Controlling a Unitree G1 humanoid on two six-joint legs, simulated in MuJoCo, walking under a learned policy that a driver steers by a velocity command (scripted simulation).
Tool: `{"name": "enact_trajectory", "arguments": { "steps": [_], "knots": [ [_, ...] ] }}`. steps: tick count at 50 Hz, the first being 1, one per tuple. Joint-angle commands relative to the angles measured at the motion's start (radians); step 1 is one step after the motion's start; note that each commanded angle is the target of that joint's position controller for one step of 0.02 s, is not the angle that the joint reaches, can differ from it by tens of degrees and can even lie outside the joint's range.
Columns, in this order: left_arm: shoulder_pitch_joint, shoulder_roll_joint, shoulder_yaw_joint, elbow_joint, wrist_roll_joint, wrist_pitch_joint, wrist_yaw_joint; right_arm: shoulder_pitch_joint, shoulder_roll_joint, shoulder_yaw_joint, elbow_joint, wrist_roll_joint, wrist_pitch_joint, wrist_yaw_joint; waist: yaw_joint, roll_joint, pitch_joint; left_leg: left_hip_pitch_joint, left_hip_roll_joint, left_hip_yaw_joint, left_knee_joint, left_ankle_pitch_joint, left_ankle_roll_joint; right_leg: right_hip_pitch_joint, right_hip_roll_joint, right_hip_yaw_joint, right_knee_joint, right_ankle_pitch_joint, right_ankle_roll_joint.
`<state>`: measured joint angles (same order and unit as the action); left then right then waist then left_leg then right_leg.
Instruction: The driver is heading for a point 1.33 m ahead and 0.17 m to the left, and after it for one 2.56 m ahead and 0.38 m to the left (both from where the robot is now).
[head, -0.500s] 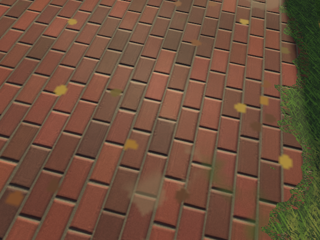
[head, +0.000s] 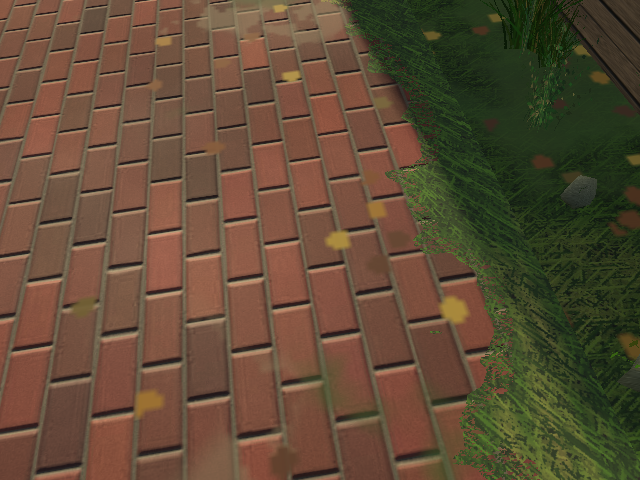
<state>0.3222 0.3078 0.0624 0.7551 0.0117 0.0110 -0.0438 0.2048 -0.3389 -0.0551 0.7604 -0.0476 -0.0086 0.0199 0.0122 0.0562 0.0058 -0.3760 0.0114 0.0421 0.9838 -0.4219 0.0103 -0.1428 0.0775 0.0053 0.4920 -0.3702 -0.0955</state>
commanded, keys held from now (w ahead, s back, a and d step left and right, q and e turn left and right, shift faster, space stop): w+e+shift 0.06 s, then w+shift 0.08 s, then w+q+shift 0.86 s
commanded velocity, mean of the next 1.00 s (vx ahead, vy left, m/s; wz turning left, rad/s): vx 0.90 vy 0.00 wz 0.37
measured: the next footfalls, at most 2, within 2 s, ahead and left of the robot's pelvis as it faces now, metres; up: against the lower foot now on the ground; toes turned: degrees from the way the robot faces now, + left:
left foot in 0.32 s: +0.45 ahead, +0.06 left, +0.00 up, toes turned -4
right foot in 0.76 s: +0.85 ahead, -0.15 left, +0.00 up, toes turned +17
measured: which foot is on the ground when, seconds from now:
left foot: up 0.00-0.30, down 0.32-0.78, up 0.80-1.00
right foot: down 0.00-0.36, up 0.38-0.74, down 0.76-1.00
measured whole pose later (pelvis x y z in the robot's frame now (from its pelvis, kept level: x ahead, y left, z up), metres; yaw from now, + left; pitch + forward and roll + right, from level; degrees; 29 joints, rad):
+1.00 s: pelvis +0.83 -0.01 +0.00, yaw +27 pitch +2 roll -2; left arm 0.41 0.33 0.06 0.83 0.03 -0.10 0.00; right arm 0.12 -0.38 -0.07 0.69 -0.03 0.00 0.06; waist 0.05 0.06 0.01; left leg -0.72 0.05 0.03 1.27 -0.21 0.10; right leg -0.07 -0.02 -0.17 0.37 -0.33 0.03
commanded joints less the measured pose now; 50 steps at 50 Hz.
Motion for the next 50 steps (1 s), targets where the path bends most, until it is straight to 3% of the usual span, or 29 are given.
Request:
{"name": "enact_trajectory", "arguments": {
  "steps": [1,3,7,11,14,16,17,18,19,20,21,22,24,26,29,32,34,36,37,38,39,40,41,42,43,44,46,48,50],
  "knots": [
    [0.100,0.176,0.044,-0.020,-0.002,-0.029,0.027,-0.163,-0.105,-0.007,-0.122,-0.013,-0.055,0.026,0.042,-0.083,0.100,-0.527,0.051,-0.079,0.081,0.125,-0.034,0.286,-0.274,0.481,-0.348,-0.142,-0.195],
    [0.110,0.163,0.036,-0.012,-0.011,-0.048,0.026,-0.170,-0.091,0.002,-0.121,-0.020,-0.039,0.030,0.037,-0.107,0.102,-0.478,0.043,-0.054,0.052,0.176,-0.059,0.220,-0.223,0.425,-0.366,-0.034,-0.184],
    [0.165,0.143,0.030,0.029,-0.010,-0.076,0.032,-0.279,-0.052,0.027,-0.159,-0.005,-0.031,0.039,0.070,-0.125,0.140,-0.443,0.032,0.014,-0.134,0.296,-0.069,0.144,-0.177,0.328,-0.391,0.214,-0.164],
    [0.185,0.158,0.021,0.071,-0.012,-0.101,0.038,-0.363,-0.032,0.044,-0.193,0.010,-0.037,0.049,0.100,-0.164,0.154,-0.305,0.023,0.087,-0.341,0.403,0.021,0.167,-0.216,0.219,-0.468,0.490,-0.115],
    [0.160,0.190,0.020,0.096,0.011,-0.112,0.044,-0.223,-0.068,0.029,-0.159,0.021,-0.037,0.031,0.006,-0.197,0.040,-0.067,-0.072,0.123,-0.370,0.320,0.107,0.251,-0.248,0.098,-0.296,1.158,-0.060],
    [0.113,0.214,0.028,0.100,0.042,-0.092,0.058,0.148,-0.128,-0.002,-0.045,0.036,-0.033,0.005,-0.174,-0.205,-0.146,0.277,-0.146,0.127,-0.343,0.191,0.142,0.213,-0.260,0.034,0.131,1.436,-0.035],
    [0.073,0.198,0.022,0.089,0.049,-0.089,0.065,0.348,-0.165,-0.023,0.015,0.031,-0.029,-0.012,-0.268,-0.140,-0.216,0.525,-0.078,0.026,-0.340,0.095,0.170,0.021,-0.231,0.004,0.460,1.281,-0.020],
    [0.107,0.085,-0.008,0.038,0.012,-0.104,0.042,0.425,-0.280,-0.065,0.039,0.013,-0.029,-0.018,-0.219,0.183,-0.293,0.734,0.163,-0.520,-0.469,-0.335,0.340,-0.353,-0.037,-0.011,0.977,0.593,0.043],
    [0.056,0.079,-0.020,0.019,0.029,-0.132,0.026,0.319,-0.214,-0.048,0.045,0.026,-0.030,-0.003,-0.144,0.179,-0.265,0.699,0.249,-0.954,-0.724,-0.395,0.356,-0.536,0.044,0.097,1.049,0.019,0.025],
    [-0.041,0.107,-0.023,-0.018,0.025,-0.143,0.025,0.212,-0.189,-0.049,0.027,0.028,-0.034,0.005,-0.121,0.099,-0.137,0.588,0.248,-0.898,-0.742,-0.375,0.357,-0.610,-0.025,0.144,1.060,0.089,0.015],
    [-0.090,0.124,-0.030,-0.030,0.034,-0.153,0.023,0.204,-0.146,-0.044,0.033,0.034,-0.039,0.009,-0.106,-0.036,-0.087,0.468,0.232,-0.796,-0.755,-0.251,0.343,-0.587,-0.075,0.145,0.987,0.125,0.015],
    [-0.113,0.107,-0.037,-0.046,0.048,-0.150,0.022,0.197,-0.118,-0.036,0.046,0.034,-0.043,0.004,-0.070,-0.091,-0.030,0.344,0.198,-0.712,-0.773,-0.176,0.324,-0.553,-0.107,0.136,0.907,0.115,0.023],
    [-0.121,0.080,-0.051,-0.075,0.068,-0.116,0.020,0.172,-0.078,-0.018,0.067,0.030,-0.053,-0.003,0.006,-0.072,0.061,0.136,0.125,-0.592,-0.809,-0.095,0.317,-0.505,-0.145,0.121,0.795,0.057,0.062],
    [-0.169,0.062,-0.065,-0.116,0.071,-0.087,0.019,0.168,-0.093,-0.021,0.064,0.038,-0.072,-0.005,0.028,-0.047,0.119,0.012,0.100,-0.528,-0.863,-0.068,0.327,-0.517,-0.184,0.086,0.659,0.055,0.099],
    [-0.340,0.042,-0.086,-0.194,0.042,-0.090,0.000,0.158,-0.112,-0.037,0.037,0.045,-0.086,-0.008,-0.004,-0.031,0.159,-0.148,0.025,-0.420,-0.925,0.072,0.280,-0.364,-0.181,0.024,0.324,0.306,0.142],
    [-0.399,0.034,-0.086,-0.206,0.018,-0.091,-0.004,0.200,-0.145,-0.058,0.035,0.060,-0.090,0.001,-0.065,-0.030,0.102,-0.070,0.021,-0.411,-0.912,0.259,0.227,-0.212,-0.129,-0.006,0.144,0.508,0.144],
    [-0.407,0.058,-0.077,-0.213,0.019,-0.094,0.006,0.232,-0.154,-0.065,0.040,0.059,-0.083,-0.004,-0.081,-0.016,0.071,0.098,0.039,-0.430,-0.825,0.416,0.200,-0.216,-0.115,0.010,0.055,0.473,0.137],
    [-0.327,0.100,-0.055,-0.192,0.021,-0.101,0.023,0.249,-0.176,-0.072,0.046,0.050,-0.075,-0.014,-0.049,-0.016,-0.011,0.228,0.042,-0.427,-0.639,0.691,0.163,-0.118,-0.069,0.005,0.005,0.314,0.124],
    [-0.191,0.136,-0.035,-0.158,0.019,-0.108,0.037,0.237,-0.200,-0.077,0.047,0.042,-0.073,-0.010,0.026,-0.037,-0.108,0.233,0.014,-0.397,-0.436,0.800,0.138,0.044,-0.051,-0.008,-0.004,0.230,0.111],
    [0.006,0.184,-0.011,-0.119,0.027,-0.113,0.058,0.197,-0.189,-0.074,0.038,0.038,-0.081,-0.005,0.132,-0.044,-0.211,0.097,-0.031,-0.370,-0.177,0.727,0.119,0.292,-0.125,0.038,0.042,0.151,0.088],
    [0.238,0.259,0.017,-0.089,0.056,-0.116,0.081,0.170,-0.042,-0.036,0.000,0.033,-0.095,-0.010,0.194,-0.204,-0.354,-0.080,-0.082,-0.293,0.173,0.207,0.129,0.522,-0.396,0.314,0.026,-0.233,0.064],
    [0.144,0.345,0.038,-0.092,0.069,-0.105,0.072,0.282,0.040,-0.004,-0.076,0.092,-0.092,-0.007,0.061,-0.547,-0.470,-0.351,-0.136,-0.180,0.422,-0.089,0.104,0.618,-0.621,0.921,-0.236,-0.480,-0.044],
    [0.029,0.222,0.028,-0.117,0.060,-0.097,0.066,0.181,-0.051,-0.010,-0.038,0.059,-0.067,-0.019,0.069,-0.303,-0.288,-0.453,-0.033,-0.152,0.479,0.039,0.116,0.471,-0.546,0.826,-0.259,-0.568,-0.044],
    [-0.025,0.132,0.006,-0.119,0.051,-0.096,0.062,0.094,-0.077,-0.019,-0.042,0.039,-0.058,-0.008,0.076,-0.181,-0.165,-0.454,0.005,-0.129,0.423,0.121,0.112,0.348,-0.489,0.595,-0.225,-0.359,-0.026],
    [-0.029,0.096,-0.003,-0.097,0.057,-0.096,0.056,0.054,-0.070,-0.020,-0.043,0.034,-0.049,0.007,0.064,-0.100,-0.095,-0.420,0.038,-0.125,0.383,0.154,0.101,0.244,-0.446,0.435,-0.224,-0.119,-0.012],
    [0.034,0.074,-0.012,-0.057,0.053,-0.099,0.056,-0.011,-0.049,-0.017,-0.058,0.013,-0.041,0.022,0.071,-0.102,-0.029,-0.402,0.065,-0.129,0.350,0.153,0.100,0.178,-0.392,0.283,-0.212,0.107,0.019],
    [0.053,0.052,-0.016,-0.007,0.027,-0.115,0.050,-0.011,0.001,-0.003,-0.093,0.015,-0.009,0.044,0.019,-0.189,-0.022,-0.421,0.085,-0.111,0.350,0.161,0.090,0.148,-0.377,0.185,-0.241,0.199,0.032],
    [0.062,0.022,-0.021,0.020,0.013,-0.130,0.035,-0.084,0.013,0.008,-0.134,0.016,0.007,0.053,0.004,-0.150,0.021,-0.468,0.090,-0.086,0.335,0.192,0.090,0.129,-0.362,0.054,-0.262,0.414,0.044],
    [0.015,0.045,-0.016,0.023,0.013,-0.143,0.038,-0.152,0.012,0.020,-0.182,0.015,0.010,0.064,-0.029,-0.138,0.057,-0.449,0.091,-0.061,0.234,0.305,0.090,0.068,-0.344,-0.057,-0.324,0.453,0.052]
  ]
}}
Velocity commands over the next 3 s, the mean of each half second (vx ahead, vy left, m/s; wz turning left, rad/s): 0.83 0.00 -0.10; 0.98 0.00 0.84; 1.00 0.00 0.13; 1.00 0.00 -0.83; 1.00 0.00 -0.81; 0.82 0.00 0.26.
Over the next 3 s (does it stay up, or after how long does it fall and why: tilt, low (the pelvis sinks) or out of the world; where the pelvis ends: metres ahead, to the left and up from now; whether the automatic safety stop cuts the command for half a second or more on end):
stays up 2.54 0.29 -0.03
